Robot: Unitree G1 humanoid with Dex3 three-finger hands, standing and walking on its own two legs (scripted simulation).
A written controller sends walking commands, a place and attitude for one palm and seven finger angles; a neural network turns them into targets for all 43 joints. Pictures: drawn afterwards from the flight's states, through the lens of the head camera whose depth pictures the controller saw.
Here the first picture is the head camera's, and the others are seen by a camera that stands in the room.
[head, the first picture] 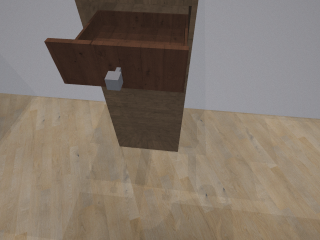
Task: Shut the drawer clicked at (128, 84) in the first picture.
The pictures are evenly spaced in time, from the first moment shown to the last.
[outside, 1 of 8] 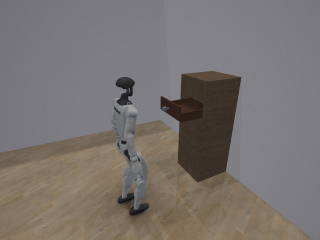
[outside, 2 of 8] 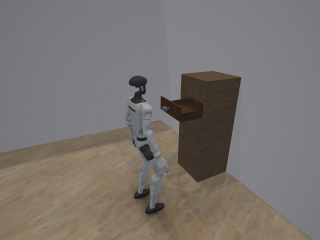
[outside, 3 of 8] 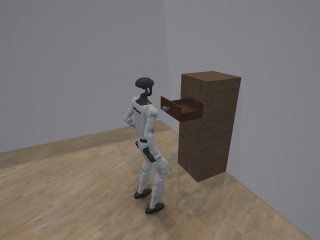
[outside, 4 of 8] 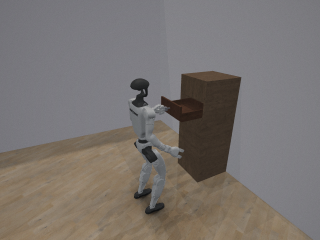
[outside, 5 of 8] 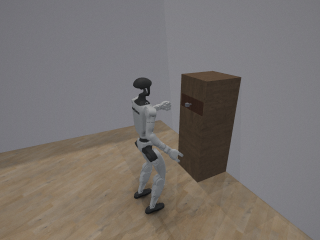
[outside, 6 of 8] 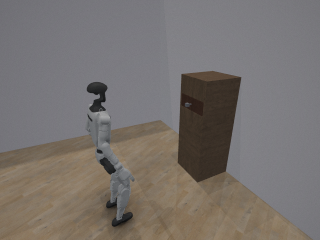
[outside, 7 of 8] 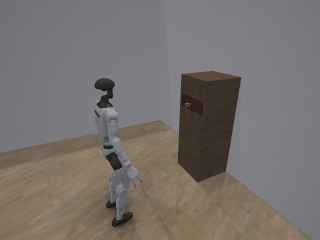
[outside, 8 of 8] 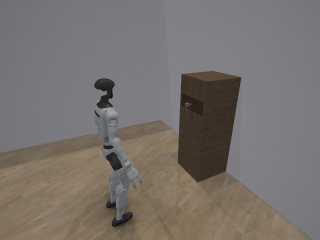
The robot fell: no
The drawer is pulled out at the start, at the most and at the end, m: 0.28 0.28 0.00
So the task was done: yes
